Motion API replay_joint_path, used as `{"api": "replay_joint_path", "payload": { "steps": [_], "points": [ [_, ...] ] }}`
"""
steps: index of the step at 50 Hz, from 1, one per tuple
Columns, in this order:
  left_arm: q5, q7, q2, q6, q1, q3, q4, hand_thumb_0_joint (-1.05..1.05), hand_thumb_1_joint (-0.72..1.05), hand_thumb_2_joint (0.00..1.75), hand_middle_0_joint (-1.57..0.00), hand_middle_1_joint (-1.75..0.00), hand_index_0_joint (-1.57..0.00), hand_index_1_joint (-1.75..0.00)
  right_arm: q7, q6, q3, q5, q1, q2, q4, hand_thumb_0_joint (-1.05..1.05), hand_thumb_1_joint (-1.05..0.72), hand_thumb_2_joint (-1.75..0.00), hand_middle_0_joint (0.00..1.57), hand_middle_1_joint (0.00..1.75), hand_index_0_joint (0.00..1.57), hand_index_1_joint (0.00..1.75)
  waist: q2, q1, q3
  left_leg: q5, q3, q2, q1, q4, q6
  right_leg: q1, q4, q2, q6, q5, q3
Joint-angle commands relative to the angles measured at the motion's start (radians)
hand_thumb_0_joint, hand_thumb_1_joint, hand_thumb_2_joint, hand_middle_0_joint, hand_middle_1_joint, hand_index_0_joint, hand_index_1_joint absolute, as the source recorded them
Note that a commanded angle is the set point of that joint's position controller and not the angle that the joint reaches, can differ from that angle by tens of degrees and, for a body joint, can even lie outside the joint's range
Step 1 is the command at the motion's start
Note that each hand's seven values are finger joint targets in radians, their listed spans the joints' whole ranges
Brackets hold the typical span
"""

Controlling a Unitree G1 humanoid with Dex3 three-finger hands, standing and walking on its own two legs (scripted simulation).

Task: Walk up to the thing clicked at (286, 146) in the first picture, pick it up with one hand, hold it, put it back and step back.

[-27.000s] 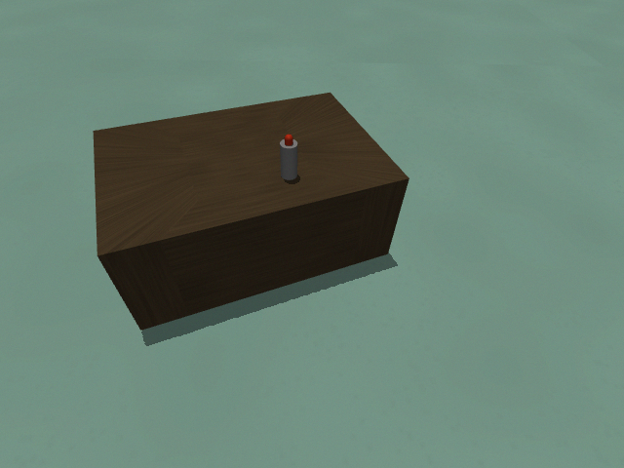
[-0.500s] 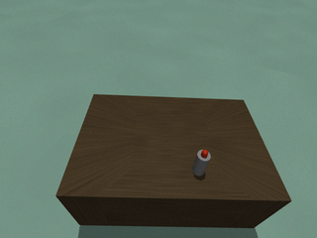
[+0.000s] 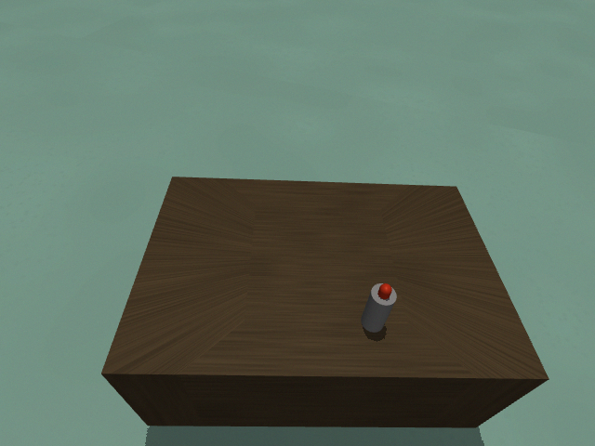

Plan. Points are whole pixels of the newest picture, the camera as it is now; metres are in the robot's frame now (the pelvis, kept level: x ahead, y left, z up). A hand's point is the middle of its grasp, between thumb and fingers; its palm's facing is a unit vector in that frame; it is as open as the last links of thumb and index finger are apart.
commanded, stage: stand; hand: right
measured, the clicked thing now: (379, 305) +0.51 -0.21 -0.28
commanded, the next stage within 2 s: step back in 0.72 s
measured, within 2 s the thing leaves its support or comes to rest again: neither
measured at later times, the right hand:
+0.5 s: hand out of the picture +0.07 -0.25 -0.16, palm faces -0.03 +0.94 -0.35, open 7.3 cm
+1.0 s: hand out of the picture +0.07 -0.29 -0.17, palm faces +0.00 +0.93 -0.36, open 7.3 cm
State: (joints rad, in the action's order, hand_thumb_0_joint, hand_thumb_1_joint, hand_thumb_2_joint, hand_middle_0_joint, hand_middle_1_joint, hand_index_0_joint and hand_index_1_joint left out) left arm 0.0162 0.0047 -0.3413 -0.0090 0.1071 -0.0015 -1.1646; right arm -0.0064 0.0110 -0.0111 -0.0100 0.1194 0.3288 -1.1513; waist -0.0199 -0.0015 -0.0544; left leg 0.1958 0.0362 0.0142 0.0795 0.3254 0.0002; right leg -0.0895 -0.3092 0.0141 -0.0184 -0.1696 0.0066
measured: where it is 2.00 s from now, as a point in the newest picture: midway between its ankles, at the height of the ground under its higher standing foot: outside the picture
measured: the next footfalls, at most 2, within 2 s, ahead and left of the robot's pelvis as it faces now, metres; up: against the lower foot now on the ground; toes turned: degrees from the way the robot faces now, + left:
left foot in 1.30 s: -0.12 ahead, +0.13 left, +0.00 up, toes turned +0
right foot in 1.72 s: -0.17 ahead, -0.09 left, +0.00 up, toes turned +1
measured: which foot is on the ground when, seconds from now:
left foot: down 0.00-1.00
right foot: down 0.00-1.00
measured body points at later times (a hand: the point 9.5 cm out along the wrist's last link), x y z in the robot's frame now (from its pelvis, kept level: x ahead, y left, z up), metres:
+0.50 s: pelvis +0.00 +0.00 +0.00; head +0.01 +0.01 +0.45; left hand +0.07 +0.30 -0.14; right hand +0.07 -0.30 -0.13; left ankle -0.01 +0.12 -0.75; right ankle +0.00 -0.13 -0.75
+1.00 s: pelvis -0.04 -0.02 -0.02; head +0.01 -0.02 +0.42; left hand +0.05 +0.30 -0.14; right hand +0.07 -0.33 -0.15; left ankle -0.01 +0.11 -0.75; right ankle +0.00 -0.13 -0.75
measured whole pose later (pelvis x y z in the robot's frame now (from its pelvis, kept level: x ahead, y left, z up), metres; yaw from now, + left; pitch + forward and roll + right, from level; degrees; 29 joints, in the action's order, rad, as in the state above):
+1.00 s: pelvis -0.04 -0.02 -0.02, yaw +0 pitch -3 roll +0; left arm 0.01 0.00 -0.39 0.03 0.09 -0.06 -1.00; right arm 0.01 -0.05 0.05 0.00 0.05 0.38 -1.01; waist 0.00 0.00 -0.17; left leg 0.28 0.03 0.04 0.28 0.60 -0.01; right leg -0.30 -0.61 0.00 0.01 -0.26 0.00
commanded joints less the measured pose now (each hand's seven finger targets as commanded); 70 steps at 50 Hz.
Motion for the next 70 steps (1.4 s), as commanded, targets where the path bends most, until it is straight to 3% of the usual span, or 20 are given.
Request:
{"api": "replay_joint_path", "payload": {
  "steps": [1,35,36,40,47,48,50,51,52,53,55,59,62,64,65,66,67,68,69,70],
  "points": [
    [-0.006,-0.017,-0.191,-0.019,-0.034,-0.031,0.054,0.0,0.9,0.9,-0.2,-0.3,-0.2,-0.3,-0.016,0.021,0.043,0.0,-0.036,0.221,0.048,0.0,-0.9,-0.9,0.2,0.3,0.2,0.3,0.032,0.0,0.075,-0.208,-0.101,0.125,-0.002,-0.056,-0.017,0.026,0.028,0.116,0.03,0.192,0.087],
    [-0.007,-0.016,-0.203,-0.02,-0.03,-0.032,0.074,0.0,0.9,0.9,-0.2,-0.3,-0.2,-0.3,-0.01,0.02,0.047,-0.002,-0.041,0.221,0.055,0.0,-0.9,-0.9,0.2,0.3,0.2,0.3,0.025,-0.002,0.05,-0.142,-0.106,0.119,0.011,-0.075,-0.015,0.003,0.051,0.118,0.033,0.131,0.084],
    [-0.018,-0.02,-0.272,-0.009,-0.034,-0.083,0.108,0.0,0.9,0.9,-0.2,-0.3,-0.2,-0.3,-0.005,0.002,0.076,-0.006,-0.075,0.277,0.07,0.0,-0.9,-0.9,0.2,0.3,0.2,0.3,0.018,0.006,-0.034,-0.288,-0.117,0.11,0.062,0.025,-0.044,-0.088,-0.042,0.093,0.035,0.258,0.085],
    [-0.019,-0.026,-0.239,0.004,-0.005,-0.086,0.154,0.0,0.9,0.9,-0.2,-0.3,-0.2,-0.3,-0.001,-0.013,0.092,0.009,-0.047,0.273,0.124,0.0,-0.9,-0.9,0.2,0.3,0.2,0.3,0.058,-0.003,0.088,-0.426,-0.109,0.147,0.035,0.084,-0.101,-0.07,-0.179,0.053,0.049,0.267,0.041],
    [-0.005,-0.021,-0.226,0.03,0.051,-0.092,0.204,0.0,0.9,0.9,-0.2,-0.3,-0.2,-0.3,0.0,-0.043,0.12,0.006,-0.104,0.285,0.212,0.0,-0.9,-0.9,0.2,0.3,0.2,0.3,0.136,0.02,0.122,-0.168,-0.15,0.168,0.172,0.165,-0.165,-0.097,-0.324,0.03,0.088,0.063,0.051],
    [0.0,-0.021,-0.244,0.03,0.046,-0.098,0.216,0.0,0.9,0.9,-0.2,-0.3,-0.2,-0.3,0.001,-0.046,0.121,0.008,-0.096,0.277,0.223,0.0,-0.9,-0.9,0.2,0.3,0.2,0.3,0.07,0.019,0.128,-0.121,-0.119,0.126,0.186,0.232,-0.148,-0.103,-0.267,0.068,0.111,0.096,0.098],
    [0.007,-0.019,-0.326,0.023,0.04,-0.122,0.233,0.0,0.9,0.9,-0.2,-0.3,-0.2,-0.3,0.003,-0.055,0.108,0.011,-0.1,0.22,0.239,0.0,-0.9,-0.9,0.2,0.3,0.2,0.3,-0.117,0.041,0.084,0.118,-0.032,-0.068,0.238,0.507,-0.044,-0.167,-0.032,0.26,0.225,0.208,0.334],
    [0.018,-0.022,-0.362,0.018,-0.004,-0.131,0.264,0.0,0.9,0.9,-0.2,-0.3,-0.2,-0.3,0.0,-0.066,0.108,0.005,-0.071,0.213,0.245,0.0,-0.9,-0.9,0.2,0.3,0.2,0.3,-0.203,0.04,0.06,0.409,-0.077,-0.125,0.288,0.71,-0.038,-0.207,0.025,0.363,0.297,0.229,0.455],
    [0.031,-0.025,-0.367,0.013,-0.022,-0.134,0.288,0.0,0.9,0.9,-0.2,-0.3,-0.2,-0.3,-0.002,-0.073,0.112,-0.004,-0.032,0.228,0.241,0.0,-0.9,-0.9,0.2,0.3,0.2,0.3,-0.183,0.03,0.048,0.434,-0.147,-0.102,0.285,0.808,-0.038,-0.265,0.015,0.384,0.322,0.214,0.49],
    [0.03,-0.029,-0.35,0.015,-0.076,-0.137,0.308,0.0,0.9,0.9,-0.2,-0.3,-0.2,-0.3,0.001,-0.074,0.117,0.003,0.014,0.246,0.229,0.0,-0.9,-0.9,0.2,0.3,0.2,0.3,-0.16,-0.002,0.043,0.39,-0.172,-0.079,0.283,0.861,-0.037,-0.286,-0.004,0.362,0.311,0.194,0.419],
    [0.028,-0.032,-0.287,0.017,-0.122,-0.124,0.333,0.0,0.9,0.9,-0.2,-0.3,-0.2,-0.3,0.004,-0.067,0.117,0.026,0.051,0.246,0.222,0.0,-0.9,-0.9,0.2,0.3,0.2,0.3,-0.123,-0.02,0.086,0.312,-0.173,-0.106,0.307,0.876,-0.022,-0.209,-0.046,0.251,0.254,0.195,0.263],
    [0.03,-0.041,-0.27,0.025,-0.072,-0.124,0.36,0.0,0.9,0.9,-0.2,-0.3,-0.2,-0.3,-0.007,-0.056,0.105,0.016,0.063,0.256,0.243,0.0,-0.9,-0.9,0.2,0.3,0.2,0.3,-0.124,0.018,0.14,0.313,-0.143,-0.063,0.354,0.653,0.012,-0.029,-0.127,0.235,0.231,0.229,0.228],
    [0.02,-0.043,-0.274,0.034,-0.028,-0.131,0.369,0.0,0.9,0.9,-0.2,-0.3,-0.2,-0.3,-0.013,-0.046,0.1,-0.002,0.076,0.245,0.256,0.0,-0.9,-0.9,0.2,0.3,0.2,0.3,-0.177,0.024,0.171,0.311,-0.123,-0.009,0.327,0.369,-0.005,0.076,-0.194,0.262,0.218,0.336,0.241],
    [0.002,-0.034,-0.285,0.048,-0.047,-0.13,0.379,0.0,0.9,0.9,-0.2,-0.3,-0.2,-0.3,-0.013,-0.034,0.105,-0.015,0.133,0.232,0.235,0.0,-0.9,-0.9,0.2,0.3,0.2,0.3,-0.163,-0.014,0.168,0.104,-0.045,-0.029,0.205,0.104,-0.015,0.02,-0.281,0.212,0.173,0.342,0.176],
    [-0.004,-0.029,-0.276,0.058,-0.033,-0.124,0.385,0.0,0.9,0.9,-0.2,-0.3,-0.2,-0.3,-0.012,-0.03,0.114,-0.026,0.146,0.241,0.227,0.0,-0.9,-0.9,0.2,0.3,0.2,0.3,-0.107,-0.015,0.151,-0.05,-0.065,-0.018,0.112,0.033,-0.018,-0.093,-0.328,0.164,0.131,0.25,0.138],
    [-0.011,-0.026,-0.217,0.064,-0.019,-0.113,0.404,0.0,0.9,0.9,-0.2,-0.3,-0.2,-0.3,-0.012,-0.028,0.136,-0.048,0.127,0.316,0.243,0.0,-0.9,-0.9,0.2,0.3,0.2,0.3,0.104,0.0,0.138,-0.175,-0.324,0.164,0.045,-0.008,-0.048,-0.276,-0.464,0.04,0.071,-0.016,0.058],
    [-0.011,-0.035,-0.204,0.065,-0.037,-0.111,0.404,0.0,0.9,0.9,-0.2,-0.3,-0.2,-0.3,-0.002,-0.032,0.15,-0.052,0.055,0.41,0.268,0.0,-0.9,-0.9,0.2,0.3,0.2,0.3,0.276,0.009,0.082,-0.3,-0.493,0.298,0.048,-0.02,-0.134,-0.457,-0.614,-0.126,0.031,-0.418,0.034],
    [0.01,-0.051,-0.238,0.062,-0.103,-0.131,0.411,0.0,0.9,0.9,-0.2,-0.3,-0.2,-0.3,-0.001,-0.031,0.158,-0.044,0.047,0.452,0.295,0.0,-0.9,-0.9,0.2,0.3,0.2,0.3,0.322,-0.066,0.065,-0.289,-0.578,0.375,0.206,-0.036,-0.249,-0.388,-0.769,-0.131,0.012,-0.515,0.163],
    [0.015,-0.049,-0.252,0.061,-0.119,-0.133,0.399,0.0,0.9,0.9,-0.2,-0.3,-0.2,-0.3,-0.008,-0.025,0.153,-0.038,0.005,0.407,0.299,0.0,-0.9,-0.9,0.2,0.3,0.2,0.3,0.278,-0.045,0.014,-0.255,-0.541,0.37,0.268,-0.043,-0.272,-0.371,-0.885,-0.114,0.02,-0.446,0.202],
    [0.006,-0.044,-0.249,0.061,-0.113,-0.136,0.389,0.0,0.9,0.9,-0.2,-0.3,-0.2,-0.3,-0.013,-0.023,0.135,-0.045,-0.021,0.351,0.309,0.0,-0.9,-0.9,0.2,0.3,0.2,0.3,0.206,-0.025,-0.01,-0.338,-0.387,0.281,0.245,0.002,-0.207,-0.39,-0.91,-0.123,0.025,-0.383,0.214]
  ]
}}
